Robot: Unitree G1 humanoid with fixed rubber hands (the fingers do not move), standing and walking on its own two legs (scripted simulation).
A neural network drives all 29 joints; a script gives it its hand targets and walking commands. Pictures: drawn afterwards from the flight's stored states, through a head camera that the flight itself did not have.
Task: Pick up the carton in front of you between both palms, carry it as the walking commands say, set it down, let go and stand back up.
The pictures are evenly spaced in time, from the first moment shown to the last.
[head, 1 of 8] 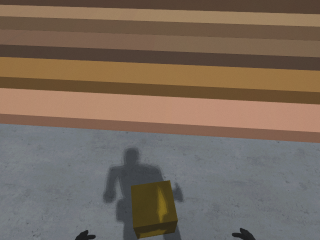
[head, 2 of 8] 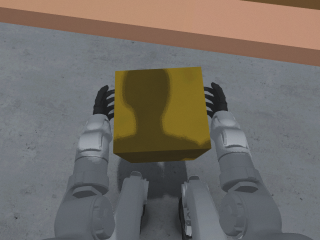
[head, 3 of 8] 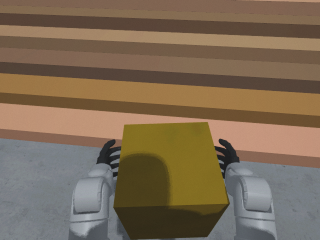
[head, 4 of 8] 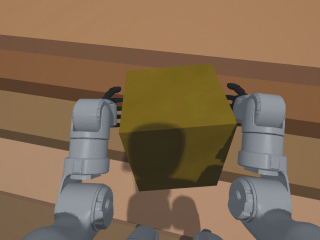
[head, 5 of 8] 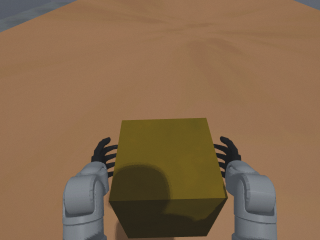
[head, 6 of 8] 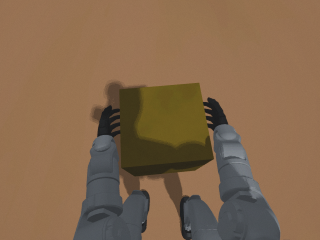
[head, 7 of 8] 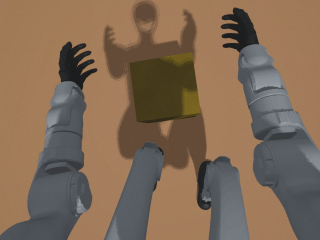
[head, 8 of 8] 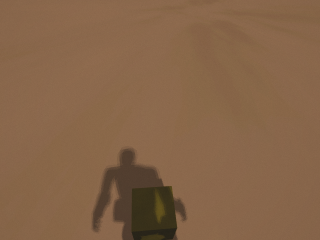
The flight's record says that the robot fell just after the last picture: no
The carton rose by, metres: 1.91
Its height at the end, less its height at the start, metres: +1.15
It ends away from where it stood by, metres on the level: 4.88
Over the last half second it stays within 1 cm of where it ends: yes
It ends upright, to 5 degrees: yes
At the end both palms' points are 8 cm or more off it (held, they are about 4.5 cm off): yes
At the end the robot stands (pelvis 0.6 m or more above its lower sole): yes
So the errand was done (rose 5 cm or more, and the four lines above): yes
